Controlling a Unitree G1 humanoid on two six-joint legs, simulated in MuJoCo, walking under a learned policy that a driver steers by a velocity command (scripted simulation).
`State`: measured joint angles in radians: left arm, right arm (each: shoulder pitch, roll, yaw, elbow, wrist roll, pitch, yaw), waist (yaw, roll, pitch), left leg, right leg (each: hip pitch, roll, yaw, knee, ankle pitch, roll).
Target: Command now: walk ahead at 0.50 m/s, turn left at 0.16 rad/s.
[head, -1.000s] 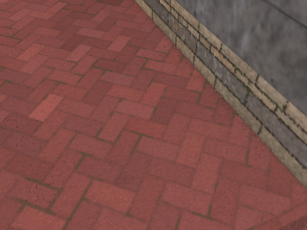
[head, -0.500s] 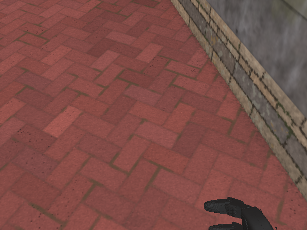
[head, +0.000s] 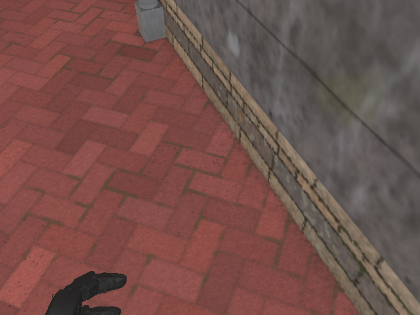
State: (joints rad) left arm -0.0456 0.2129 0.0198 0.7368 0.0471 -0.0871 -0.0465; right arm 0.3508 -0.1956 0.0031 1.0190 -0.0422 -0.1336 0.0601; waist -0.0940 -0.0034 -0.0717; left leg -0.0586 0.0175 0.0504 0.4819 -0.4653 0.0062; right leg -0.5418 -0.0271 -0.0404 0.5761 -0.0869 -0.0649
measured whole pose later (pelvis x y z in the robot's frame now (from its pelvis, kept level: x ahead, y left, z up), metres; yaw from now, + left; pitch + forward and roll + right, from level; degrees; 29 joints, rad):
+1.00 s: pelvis +0.42 +0.08 +0.01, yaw +33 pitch +3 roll +1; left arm 0.01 0.23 0.06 0.76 0.01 -0.06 0.04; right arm 0.22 -0.27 -0.11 0.76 0.04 0.02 -0.06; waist -0.04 -0.02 0.02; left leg -0.29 -0.15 -0.18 0.56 -0.30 0.05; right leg -0.44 0.02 0.09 0.51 -0.10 0.05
